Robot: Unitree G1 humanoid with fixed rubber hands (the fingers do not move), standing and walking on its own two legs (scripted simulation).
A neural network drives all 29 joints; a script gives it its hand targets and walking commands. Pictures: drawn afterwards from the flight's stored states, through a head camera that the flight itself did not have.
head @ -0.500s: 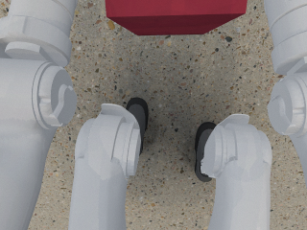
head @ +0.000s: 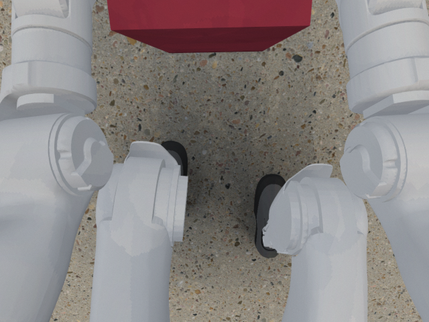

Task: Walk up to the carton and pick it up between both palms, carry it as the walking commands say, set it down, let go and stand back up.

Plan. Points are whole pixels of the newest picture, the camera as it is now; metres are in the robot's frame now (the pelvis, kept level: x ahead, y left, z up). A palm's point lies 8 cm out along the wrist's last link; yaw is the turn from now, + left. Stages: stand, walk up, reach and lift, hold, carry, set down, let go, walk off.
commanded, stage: reach and lift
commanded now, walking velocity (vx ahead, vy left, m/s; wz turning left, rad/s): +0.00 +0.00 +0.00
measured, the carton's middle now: out of the picture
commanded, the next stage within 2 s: none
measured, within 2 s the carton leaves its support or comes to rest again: leaves its support in 0.58 s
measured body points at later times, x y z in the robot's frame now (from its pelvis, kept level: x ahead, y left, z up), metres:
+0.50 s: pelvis +0.00 +0.01 +0.01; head +0.39 +0.06 +0.22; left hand +0.56 +0.25 -0.17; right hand +0.61 -0.03 -0.16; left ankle +0.13 +0.15 -0.34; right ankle +0.08 -0.10 -0.34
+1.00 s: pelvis -0.02 +0.02 +0.05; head +0.36 +0.08 +0.27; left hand +0.56 +0.25 -0.09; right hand +0.60 -0.03 -0.09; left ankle +0.13 +0.15 -0.34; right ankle +0.08 -0.10 -0.34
